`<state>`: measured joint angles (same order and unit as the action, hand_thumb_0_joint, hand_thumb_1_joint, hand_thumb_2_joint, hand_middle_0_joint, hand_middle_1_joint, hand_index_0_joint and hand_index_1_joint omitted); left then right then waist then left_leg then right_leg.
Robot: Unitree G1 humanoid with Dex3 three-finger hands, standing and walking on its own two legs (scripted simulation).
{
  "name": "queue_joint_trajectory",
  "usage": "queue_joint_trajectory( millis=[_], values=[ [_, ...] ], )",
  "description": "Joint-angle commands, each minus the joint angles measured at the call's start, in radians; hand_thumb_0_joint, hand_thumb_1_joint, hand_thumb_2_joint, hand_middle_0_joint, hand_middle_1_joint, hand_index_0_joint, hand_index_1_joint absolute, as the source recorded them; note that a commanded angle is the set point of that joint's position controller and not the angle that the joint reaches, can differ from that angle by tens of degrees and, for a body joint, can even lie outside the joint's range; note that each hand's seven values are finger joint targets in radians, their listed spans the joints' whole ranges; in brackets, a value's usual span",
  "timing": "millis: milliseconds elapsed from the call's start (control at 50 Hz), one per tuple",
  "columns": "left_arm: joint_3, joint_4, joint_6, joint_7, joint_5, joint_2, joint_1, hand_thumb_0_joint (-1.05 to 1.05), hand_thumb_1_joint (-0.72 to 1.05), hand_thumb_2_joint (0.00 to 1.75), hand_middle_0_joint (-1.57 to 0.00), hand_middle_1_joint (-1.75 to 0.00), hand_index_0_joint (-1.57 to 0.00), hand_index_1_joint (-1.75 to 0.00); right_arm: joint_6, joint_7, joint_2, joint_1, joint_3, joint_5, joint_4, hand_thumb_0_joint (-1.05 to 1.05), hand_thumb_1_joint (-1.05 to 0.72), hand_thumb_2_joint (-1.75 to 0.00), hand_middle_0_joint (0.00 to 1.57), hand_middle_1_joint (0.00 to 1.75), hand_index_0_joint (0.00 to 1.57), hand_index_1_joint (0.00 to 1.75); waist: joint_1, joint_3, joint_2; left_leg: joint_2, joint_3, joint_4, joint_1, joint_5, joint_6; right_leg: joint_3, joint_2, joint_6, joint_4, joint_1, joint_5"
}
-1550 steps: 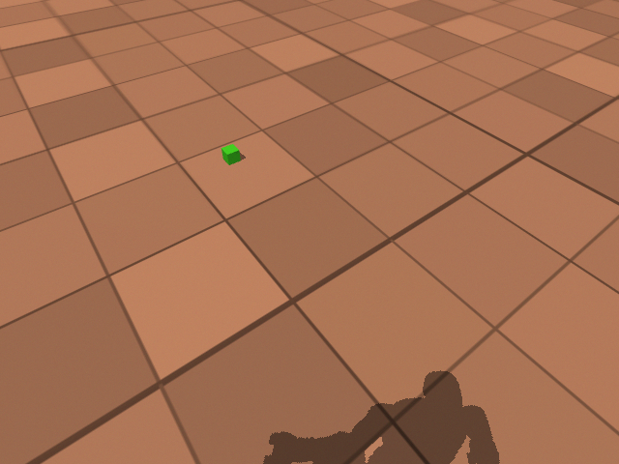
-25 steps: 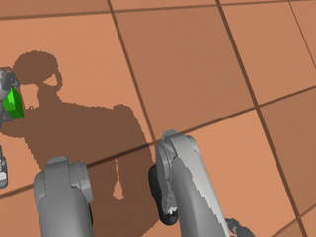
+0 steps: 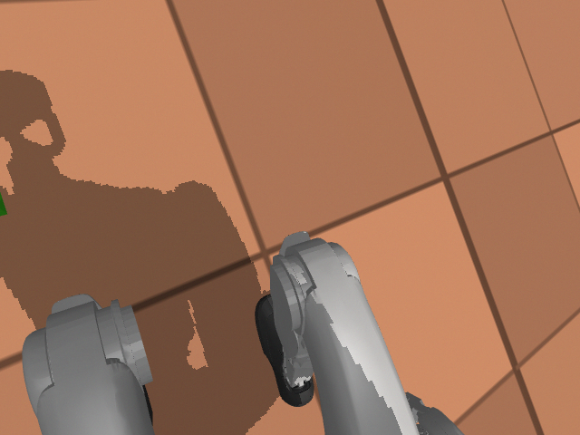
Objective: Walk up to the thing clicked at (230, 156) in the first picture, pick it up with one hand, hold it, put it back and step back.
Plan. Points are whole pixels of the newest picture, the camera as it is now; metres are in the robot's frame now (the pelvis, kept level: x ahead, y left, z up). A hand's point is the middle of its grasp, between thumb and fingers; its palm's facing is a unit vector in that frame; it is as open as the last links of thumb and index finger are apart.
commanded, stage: rest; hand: left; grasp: from above
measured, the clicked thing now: out of the picture +0.46 +0.31 -0.27
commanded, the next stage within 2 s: open in 0.32 s
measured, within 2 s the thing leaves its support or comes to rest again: rests again in 0.74 s
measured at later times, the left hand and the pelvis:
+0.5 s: hand out of the picture +0.46 +0.30 -0.23, palm faces -0.45 -0.15 -0.88, open 9.7 cm; pelvis -0.01 +0.00 +0.00, yaw -1 degrees
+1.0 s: hand out of the picture +0.46 +0.31 -0.24, palm faces -0.44 -0.14 -0.89, open 11.2 cm; pelvis -0.01 +0.00 -0.01, yaw -2 degrees
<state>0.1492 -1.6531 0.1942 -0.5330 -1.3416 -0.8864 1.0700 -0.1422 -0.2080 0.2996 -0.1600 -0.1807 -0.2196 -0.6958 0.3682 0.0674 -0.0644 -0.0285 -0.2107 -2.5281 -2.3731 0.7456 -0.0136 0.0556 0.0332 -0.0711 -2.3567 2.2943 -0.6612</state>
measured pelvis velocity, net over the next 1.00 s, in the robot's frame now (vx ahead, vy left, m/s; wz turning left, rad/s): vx -0.01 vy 0.00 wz -0.04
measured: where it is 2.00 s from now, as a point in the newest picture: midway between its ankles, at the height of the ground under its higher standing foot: (218, 406)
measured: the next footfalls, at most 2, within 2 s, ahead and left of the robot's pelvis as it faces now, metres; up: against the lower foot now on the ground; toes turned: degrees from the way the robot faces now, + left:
none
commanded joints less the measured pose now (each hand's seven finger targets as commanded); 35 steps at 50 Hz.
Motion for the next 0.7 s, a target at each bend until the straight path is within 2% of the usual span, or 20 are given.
queue_joint_trajectory(
  millis=[0, 20, 40, 60, 80, 120, 140, 180, 300, 320, 380, 400, 440, 460, 480, 540, 580, 600, 660, 680],
  values=[
    [-0.02, 0.115, -0.004, -0.055, 0.019, -0.195, 0.301, 0.0, 0.83, 0.63, -1.19, -0.44, -1.18, -0.44, -0.005, -0.004, 0.308, -0.215, 0.091, 0.0, -0.019, 0.0, -0.9, -0.9, 0.2, 0.3, 0.2, 0.3, 0.016, -0.676, 0.516, 0.02, 0.125, 0.287, 0.568, -0.311, 0.013, 0.168, 0.02, 0.103, 0.156, -0.342, 0.29],
    [0.039, 0.118, -0.002, -0.064, 0.017, -0.259, 0.315, 0.0, 0.85, 0.63, -1.2, -0.45, -1.19, -0.45, -0.008, -0.005, 0.324, -0.212, 0.1, -0.009, -0.014, 0.0, -0.9, -0.9, 0.2, 0.3, 0.2, 0.3, 0.038, -0.669, 0.512, 0.027, 0.113, 0.282, 0.581, -0.306, 0.011, 0.18, 0.019, 0.097, 0.151, -0.335, 0.29],
    [-0.011, 0.141, -0.001, -0.058, 0.015, -0.223, 0.331, 0.0, 0.84, 0.61, -1.19, -0.44, -1.19, -0.44, -0.009, -0.009, 0.317, -0.194, 0.092, 0.001, 0.001, 0.0, -0.9, -0.9, 0.2, 0.3, 0.2, 0.3, 0.02, -0.685, 0.537, 0.025, 0.115, 0.29, 0.591, -0.301, 0.011, 0.172, 0.024, 0.102, 0.153, -0.331, 0.278],
    [0.03, 0.086, -0.005, -0.062, 0.013, -0.257, 0.323, 0.0, 0.81, 0.64, -1.18, -0.44, -1.17, -0.45, -0.011, -0.009, 0.333, -0.207, 0.096, -0.006, -0.017, 0.0, -0.9, -0.9, 0.2, 0.3, 0.2, 0.3, 0.048, -0.663, 0.496, 0.029, 0.105, 0.275, 0.574, -0.299, 0.013, 0.179, 0.019, 0.097, 0.144, -0.331, 0.289],
    [-0.025, 0.107, -0.004, -0.053, 0.008, -0.199, 0.328, 0.0, 0.84, 0.62, -1.18, -0.45, -1.18, -0.45, -0.012, -0.016, 0.323, -0.199, 0.09, -0.003, 0.006, 0.0, -0.9, -0.9, 0.2, 0.3, 0.2, 0.3, 0.043, -0.66, 0.508, 0.024, 0.116, 0.278, 0.565, -0.3, 0.016, 0.172, 0.025, 0.098, 0.155, -0.345, 0.287],
    [0.036, 0.07, -0.006, -0.061, 0.01, -0.273, 0.297, 0.0, 0.84, 0.62, -1.19, -0.44, -1.19, -0.44, -0.011, -0.017, 0.342, -0.221, 0.092, -0.009, -0.012, 0.0, -0.9, -0.9, 0.2, 0.3, 0.2, 0.3, 0.043, -0.646, 0.475, 0.025, 0.112, 0.27, 0.542, -0.306, 0.021, 0.175, 0.023, 0.093, 0.159, -0.369, 0.298],
    [0.051, 0.062, -0.006, -0.062, 0.008, -0.279, 0.288, 0.0, 0.83, 0.61, -1.19, -0.42, -1.19, -0.43, -0.012, -0.018, 0.341, -0.226, 0.088, -0.011, -0.012, 0.0, -0.9, -0.9, 0.2, 0.3, 0.2, 0.3, 0.046, -0.633, 0.479, 0.024, 0.111, 0.274, 0.539, -0.318, 0.018, 0.176, 0.02, 0.093, 0.155, -0.367, 0.303],
    [0.028, 0.036, -0.001, -0.054, 0.01, -0.248, 0.284, 0.0, 0.84, 0.61, -1.2, -0.42, -1.19, -0.43, -0.009, -0.022, 0.339, -0.207, 0.085, -0.014, -0.006, 0.0, -0.9, -0.9, 0.2, 0.3, 0.2, 0.3, 0.053, -0.613, 0.471, 0.027, 0.103, 0.27, 0.526, -0.298, 0.017, 0.181, 0.024, 0.096, 0.157, -0.349, 0.283],
    [0.01, -0.003, 0.011, -0.05, 0.008, -0.263, 0.291, 0.0, 0.83, 0.62, -1.18, -0.46, -1.18, -0.46, -0.01, -0.021, 0.339, -0.19, 0.062, -0.016, 0.009, 0.0, -0.9, -0.9, 0.2, 0.3, 0.2, 0.3, 0.065, -0.578, 0.452, 0.027, 0.093, 0.277, 0.498, -0.227, 0.022, 0.183, 0.027, 0.093, 0.162, -0.34, 0.234],
    [0.022, 0.013, 0.012, -0.053, 0.005, -0.276, 0.282, 0.0, 0.83, 0.61, -1.17, -0.46, -1.17, -0.46, -0.007, -0.018, 0.342, -0.189, 0.063, -0.019, 0.012, 0.0, -0.9, -0.9, 0.2, 0.3, 0.2, 0.3, 0.053, -0.595, 0.458, 0.028, 0.088, 0.289, 0.517, -0.237, 0.02, 0.186, 0.025, 0.093, 0.165, -0.343, 0.237],
    [-0.005, -0.003, 0.017, -0.052, -0.002, -0.261, 0.303, 0.0, 0.81, 0.6, -1.17, -0.45, -1.17, -0.45, -0.007, -0.016, 0.339, -0.183, 0.05, -0.026, 0.012, 0.0, -0.9, -0.9, 0.2, 0.3, 0.2, 0.3, 0.076, -0.58, 0.459, 0.029, 0.09, 0.272, 0.51, -0.241, 0.022, 0.185, 0.028, 0.09, 0.164, -0.347, 0.252],
    [-0.005, -0.011, 0.018, -0.055, 0.003, -0.266, 0.297, 0.0, 0.82, 0.59, -1.16, -0.46, -1.16, -0.46, -0.007, -0.016, 0.338, -0.176, 0.044, -0.025, 0.014, 0.0, -0.9, -0.9, 0.2, 0.3, 0.2, 0.3, 0.067, -0.58, 0.45, 0.028, 0.087, 0.277, 0.498, -0.227, 0.023, 0.185, 0.03, 0.09, 0.168, -0.349, 0.24],
    [-0.004, -0.003, 0.021, -0.065, 0.005, -0.278, 0.289, 0.0, 0.66, 0.59, -1.0, -0.46, -1.0, -0.46, -0.004, -0.013, 0.339, -0.174, 0.042, -0.024, 0.01, 0.0, -0.89, -0.9, 0.2, 0.3, 0.2, 0.3, 0.058, -0.592, 0.473, 0.03, 0.082, 0.287, 0.52, -0.237, 0.018, 0.187, 0.031, 0.093, 0.164, -0.351, 0.245],
    [-0.017, -0.013, 0.021, -0.063, -0.001, -0.265, 0.3, 0.0, 0.58, 0.59, -0.92, -0.48, -0.92, -0.48, -0.008, -0.012, 0.349, -0.177, 0.045, -0.03, 0.013, 0.0, -0.89, -0.9, 0.2, 0.3, 0.2, 0.3, 0.074, -0.57, 0.471, 0.03, 0.085, 0.28, 0.507, -0.228, 0.019, 0.189, 0.031, 0.091, 0.164, -0.34, 0.244],
    [-0.015, -0.012, 0.022, -0.064, 0.002, -0.276, 0.304, 0.0, 0.5, 0.57, -0.85, -0.48, -0.85, -0.48, -0.011, -0.013, 0.336, -0.168, 0.032, -0.029, 0.015, 0.0, -0.89, -0.9, 0.2, 0.3, 0.2, 0.3, 0.07, -0.566, 0.45, 0.031, 0.086, 0.272, 0.487, -0.215, 0.024, 0.188, 0.033, 0.09, 0.17, -0.353, 0.234],
    [-0.009, -0.004, 0.022, -0.073, 0.001, -0.287, 0.305, 0.0, 0.26, 0.56, -0.75, -0.47, -0.74, -0.48, -0.013, -0.011, 0.345, -0.174, 0.031, -0.029, 0.014, 0.0, -0.89, -0.9, 0.2, 0.3, 0.2, 0.3, 0.069, -0.578, 0.466, 0.031, 0.085, 0.276, 0.502, -0.234, 0.021, 0.188, 0.033, 0.091, 0.165, -0.354, 0.249],
    [-0.018, -0.012, 0.023, -0.08, -0.001, -0.281, 0.309, 0.0, 0.19, 0.58, -0.7, -0.48, -0.7, -0.49, -0.016, -0.01, 0.342, -0.165, 0.028, -0.027, 0.017, 0.0, -0.89, -0.9, 0.2, 0.3, 0.2, 0.3, 0.071, -0.565, 0.455, 0.034, 0.078, 0.279, 0.499, -0.216, 0.02, 0.191, 0.034, 0.091, 0.168, -0.341, 0.238],
    [-0.026, -0.012, 0.023, -0.078, -0.008, -0.273, 0.329, 0.0, 0.16, 0.55, -0.67, -0.48, -0.67, -0.49, -0.02, -0.013, 0.344, -0.17, 0.026, -0.032, 0.017, 0.0, -0.89, -0.9, 0.2, 0.3, 0.2, 0.3, 0.09, -0.543, 0.453, 0.033, 0.082, 0.272, 0.484, -0.199, 0.023, 0.193, 0.033, 0.089, 0.168, -0.332, 0.227],
    [-0.017, 0.003, 0.025, -0.084, -0.009, -0.29, 0.34, 0.0, 0.08, 0.57, -0.61, -0.5, -0.61, -0.5, -0.035, -0.018, 0.358, -0.168, 0.027, -0.032, 0.019, 0.0, -0.89, -0.9, 0.2, 0.3, 0.2, 0.3, 0.086, -0.547, 0.478, 0.037, 0.07, 0.276, 0.523, -0.223, 0.013, 0.198, 0.028, 0.089, 0.155, -0.317, 0.242],
    [-0.009, 0.034, 0.026, -0.09, -0.009, -0.311, 0.346, 0.0, 0.08, 0.57, -0.6, -0.51, -0.6, -0.52, -0.035, -0.016, 0.362, -0.164, 0.034, -0.03, 0.018, 0.0, -0.89, -0.9, 0.2, 0.3, 0.2, 0.3, 0.07, -0.579, 0.505, 0.037, 0.072, 0.284, 0.534, -0.219, 0.013, 0.195, 0.034, 0.092, 0.16, -0.332, 0.237]
  ],
)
